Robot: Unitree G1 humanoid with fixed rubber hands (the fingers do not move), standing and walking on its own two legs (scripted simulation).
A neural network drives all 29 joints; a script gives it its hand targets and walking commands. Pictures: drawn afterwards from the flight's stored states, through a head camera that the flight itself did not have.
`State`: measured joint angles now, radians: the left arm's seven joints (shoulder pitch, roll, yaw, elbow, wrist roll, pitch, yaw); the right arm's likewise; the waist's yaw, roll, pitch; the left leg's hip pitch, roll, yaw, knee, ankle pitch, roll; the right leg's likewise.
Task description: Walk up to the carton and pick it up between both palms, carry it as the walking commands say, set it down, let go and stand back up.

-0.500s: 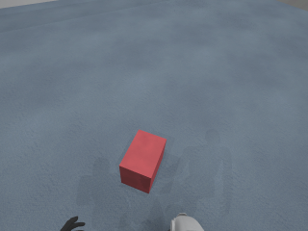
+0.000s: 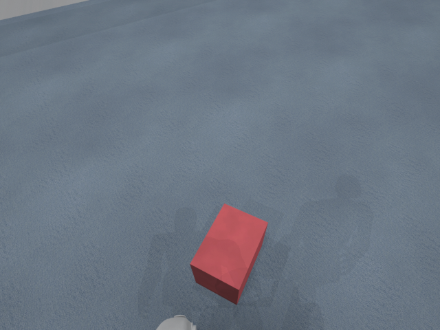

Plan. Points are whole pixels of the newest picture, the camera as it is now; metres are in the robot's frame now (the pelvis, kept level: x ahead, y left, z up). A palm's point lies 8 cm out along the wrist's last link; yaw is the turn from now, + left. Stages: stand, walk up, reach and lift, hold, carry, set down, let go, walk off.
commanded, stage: walk up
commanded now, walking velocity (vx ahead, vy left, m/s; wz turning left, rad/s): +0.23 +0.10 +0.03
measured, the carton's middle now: (230, 253) +0.48 +0.00 -0.64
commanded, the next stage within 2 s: none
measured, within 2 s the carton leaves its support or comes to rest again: neither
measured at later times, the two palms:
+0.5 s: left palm out of the picture +0.09 +0.24 -0.13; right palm out of the picture +0.11 -0.19 -0.14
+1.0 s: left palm out of the picture +0.06 +0.22 -0.14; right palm out of the picture +0.05 -0.18 -0.15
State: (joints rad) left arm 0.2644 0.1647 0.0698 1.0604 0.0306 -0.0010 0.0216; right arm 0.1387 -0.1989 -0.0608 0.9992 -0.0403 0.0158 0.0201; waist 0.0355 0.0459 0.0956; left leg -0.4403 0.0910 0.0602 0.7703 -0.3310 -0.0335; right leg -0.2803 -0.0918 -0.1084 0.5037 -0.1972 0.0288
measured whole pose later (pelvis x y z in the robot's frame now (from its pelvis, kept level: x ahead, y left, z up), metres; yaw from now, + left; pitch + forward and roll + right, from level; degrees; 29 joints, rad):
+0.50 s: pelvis +0.06 +0.03 +0.01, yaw +0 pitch -3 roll +0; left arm 0.21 0.12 0.02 1.10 0.01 0.01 0.04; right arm 0.16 -0.15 -0.03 1.09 0.00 0.01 -0.03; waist -0.01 0.03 0.07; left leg -0.17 0.02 0.09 0.41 -0.19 0.01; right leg -0.13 -0.02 -0.07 0.43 -0.26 -0.01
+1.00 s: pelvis +0.08 +0.02 +0.01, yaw -2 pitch -2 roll +1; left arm 0.28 0.08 0.03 1.17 0.03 0.00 0.05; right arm 0.29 -0.11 -0.03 1.18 -0.03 0.03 -0.02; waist 0.03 0.03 0.04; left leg -0.20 0.04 0.09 0.55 -0.34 -0.02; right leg -0.11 0.00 -0.04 0.41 -0.27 -0.02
